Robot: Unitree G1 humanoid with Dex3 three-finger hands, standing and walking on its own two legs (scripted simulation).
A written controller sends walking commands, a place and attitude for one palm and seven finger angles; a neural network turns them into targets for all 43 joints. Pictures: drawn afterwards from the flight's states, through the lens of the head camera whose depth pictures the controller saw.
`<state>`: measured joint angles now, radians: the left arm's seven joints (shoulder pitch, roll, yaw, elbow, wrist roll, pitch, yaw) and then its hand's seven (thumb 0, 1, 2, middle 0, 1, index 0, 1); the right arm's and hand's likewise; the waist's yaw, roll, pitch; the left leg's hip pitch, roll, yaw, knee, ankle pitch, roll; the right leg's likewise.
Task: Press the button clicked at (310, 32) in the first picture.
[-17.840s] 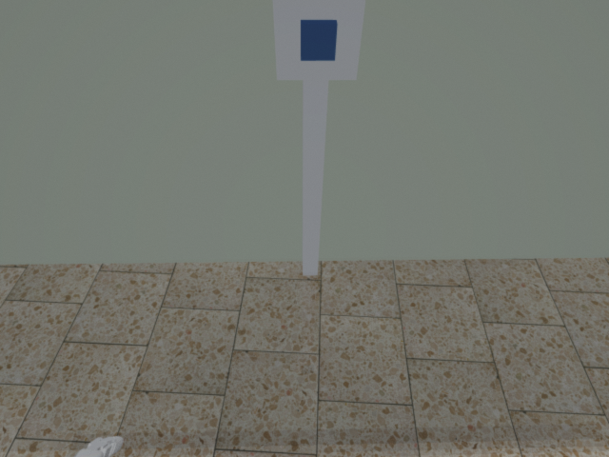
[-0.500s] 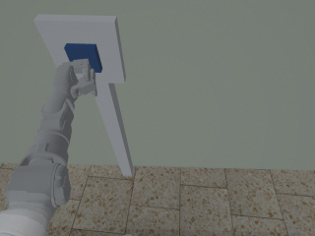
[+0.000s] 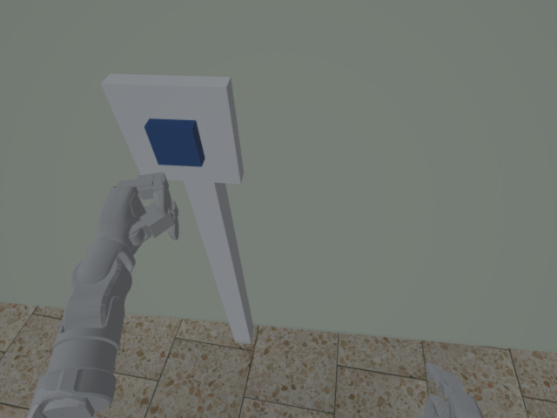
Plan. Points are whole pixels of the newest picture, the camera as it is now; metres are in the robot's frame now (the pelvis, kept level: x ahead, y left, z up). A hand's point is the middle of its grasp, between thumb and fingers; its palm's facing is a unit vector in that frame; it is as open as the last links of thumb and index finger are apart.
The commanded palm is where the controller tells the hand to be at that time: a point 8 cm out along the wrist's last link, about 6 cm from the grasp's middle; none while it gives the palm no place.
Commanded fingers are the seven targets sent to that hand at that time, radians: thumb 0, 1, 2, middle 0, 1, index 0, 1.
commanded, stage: pull the fist back off the button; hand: left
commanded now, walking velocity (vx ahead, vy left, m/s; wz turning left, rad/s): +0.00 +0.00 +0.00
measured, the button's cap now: (177, 142) +0.47 +0.19 +0.16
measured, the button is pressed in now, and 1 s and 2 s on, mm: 0 0 0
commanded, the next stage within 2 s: draw the hand back to the body in 0.10 s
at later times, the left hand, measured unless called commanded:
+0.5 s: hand (147, 235) +0.30 +0.19 +0.14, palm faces +0.00 -1.00 -0.03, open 3.1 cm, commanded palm +0.27 +0.24 +0.15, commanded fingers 0.00 0.90 0.90 -1.30 -1.50 -1.30 -1.50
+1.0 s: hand (87, 292) +0.22 +0.22 +0.15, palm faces +0.33 -0.90 -0.28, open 3.1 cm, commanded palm +0.17 +0.27 +0.17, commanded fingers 0.00 0.90 0.90 -1.30 -1.50 -1.30 -1.50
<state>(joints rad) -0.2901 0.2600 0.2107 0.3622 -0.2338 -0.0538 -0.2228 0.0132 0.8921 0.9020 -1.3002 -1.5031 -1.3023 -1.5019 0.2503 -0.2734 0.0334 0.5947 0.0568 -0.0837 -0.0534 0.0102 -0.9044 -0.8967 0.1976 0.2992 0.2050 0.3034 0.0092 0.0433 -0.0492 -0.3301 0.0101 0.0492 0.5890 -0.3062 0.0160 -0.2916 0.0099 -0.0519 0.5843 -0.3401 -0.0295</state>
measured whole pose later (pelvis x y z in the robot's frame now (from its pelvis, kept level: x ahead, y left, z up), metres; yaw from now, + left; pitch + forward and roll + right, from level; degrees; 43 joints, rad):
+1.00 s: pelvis -0.02 +0.00 +0.02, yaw +0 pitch -5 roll +0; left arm 0.25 0.28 0.18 -0.22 -0.08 -0.08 0.08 0.01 0.89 0.90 -1.30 -1.50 -1.31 -1.50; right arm 0.17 -0.23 0.05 0.65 0.00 -0.08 -0.08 0.01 -0.90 -0.90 0.20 0.30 0.21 0.30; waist 0.06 0.07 0.04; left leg -0.12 0.01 0.04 0.40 -0.20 0.02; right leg -0.06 0.02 -0.06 0.37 -0.22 -0.03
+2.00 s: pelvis -0.01 +0.02 +0.01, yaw +0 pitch +0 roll -1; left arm 0.58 0.35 0.33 -0.51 -0.05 -0.15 0.10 0.01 0.89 0.90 -1.30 -1.50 -1.31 -1.50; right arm 0.18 -0.24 0.01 0.57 0.00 0.00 -0.07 0.01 -0.90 -0.90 0.20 0.30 0.21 0.30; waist 0.03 0.06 0.00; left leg -0.21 0.00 0.05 0.44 -0.22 0.04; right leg -0.15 0.01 -0.04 0.38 -0.22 -0.01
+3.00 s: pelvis -0.15 +0.05 +0.01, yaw -2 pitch +4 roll -5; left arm 0.60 0.42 0.38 -0.65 -0.05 -0.29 0.14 0.01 0.89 0.90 -1.31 -1.50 -1.31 -1.50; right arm 0.19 -0.15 0.02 0.60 -0.03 -0.13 -0.04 0.01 -0.90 -0.90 0.20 0.30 0.21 0.30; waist 0.03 0.00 -0.04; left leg -0.48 0.04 0.05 0.32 0.08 0.05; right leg -0.12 0.05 -0.03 0.48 -0.46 -0.04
